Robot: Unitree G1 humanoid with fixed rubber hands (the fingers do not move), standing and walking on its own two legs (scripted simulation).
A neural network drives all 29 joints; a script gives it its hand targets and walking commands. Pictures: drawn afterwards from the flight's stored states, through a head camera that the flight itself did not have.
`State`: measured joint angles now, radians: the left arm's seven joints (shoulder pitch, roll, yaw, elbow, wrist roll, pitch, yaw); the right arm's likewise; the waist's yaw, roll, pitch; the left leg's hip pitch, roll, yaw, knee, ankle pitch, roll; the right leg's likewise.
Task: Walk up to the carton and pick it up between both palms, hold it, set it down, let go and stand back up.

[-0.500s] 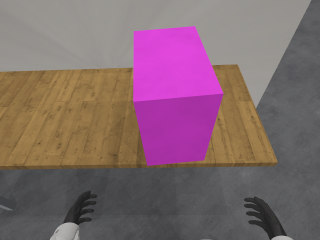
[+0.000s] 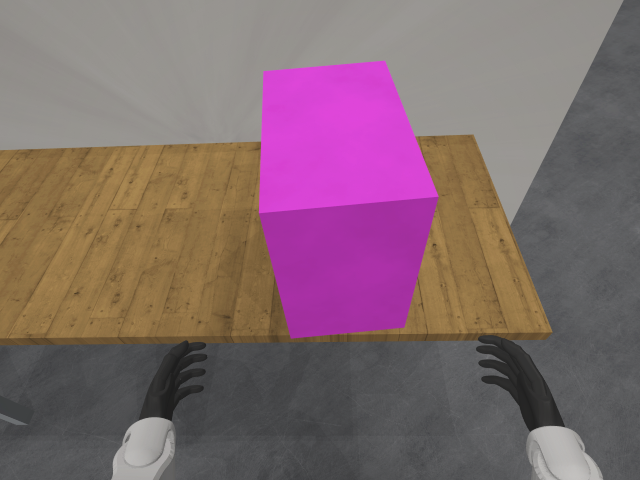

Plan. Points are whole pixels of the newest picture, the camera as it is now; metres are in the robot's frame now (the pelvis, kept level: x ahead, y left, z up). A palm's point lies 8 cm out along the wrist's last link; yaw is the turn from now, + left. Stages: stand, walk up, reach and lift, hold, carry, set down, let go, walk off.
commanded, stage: reach and lift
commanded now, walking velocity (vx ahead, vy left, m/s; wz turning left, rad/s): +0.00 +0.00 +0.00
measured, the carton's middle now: (336, 204) +0.48 +0.01 +0.05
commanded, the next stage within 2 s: none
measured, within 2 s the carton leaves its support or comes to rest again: neither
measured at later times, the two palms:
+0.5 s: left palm (171, 381) +0.22 +0.20 +0.03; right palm (527, 378) +0.21 -0.20 +0.03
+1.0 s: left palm (189, 307) +0.29 +0.18 +0.08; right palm (517, 299) +0.28 -0.19 +0.08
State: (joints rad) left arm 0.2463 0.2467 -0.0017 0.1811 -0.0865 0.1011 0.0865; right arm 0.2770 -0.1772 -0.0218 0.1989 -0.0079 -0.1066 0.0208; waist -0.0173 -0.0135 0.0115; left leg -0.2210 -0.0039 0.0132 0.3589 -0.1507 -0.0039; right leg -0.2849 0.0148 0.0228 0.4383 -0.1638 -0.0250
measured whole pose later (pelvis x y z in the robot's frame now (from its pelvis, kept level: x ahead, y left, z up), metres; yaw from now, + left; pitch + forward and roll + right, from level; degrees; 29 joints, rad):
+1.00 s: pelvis +0.01 +0.01 +0.00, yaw +0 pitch +2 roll +1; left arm 0.00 0.19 -0.05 -0.19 -0.14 0.52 0.18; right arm 0.05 -0.21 -0.02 -0.12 0.15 0.25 -0.05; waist 0.00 -0.01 -0.01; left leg -0.22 0.00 0.01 0.35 -0.16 -0.01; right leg -0.28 0.01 0.02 0.41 -0.17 -0.02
